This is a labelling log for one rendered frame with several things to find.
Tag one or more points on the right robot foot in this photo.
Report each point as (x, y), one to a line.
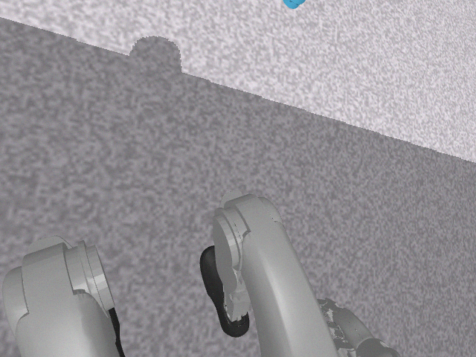
(214, 289)

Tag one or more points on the left robot foot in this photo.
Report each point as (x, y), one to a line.
(116, 326)

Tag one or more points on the right robot arm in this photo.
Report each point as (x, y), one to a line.
(374, 347)

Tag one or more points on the right robot hand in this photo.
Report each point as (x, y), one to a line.
(347, 329)

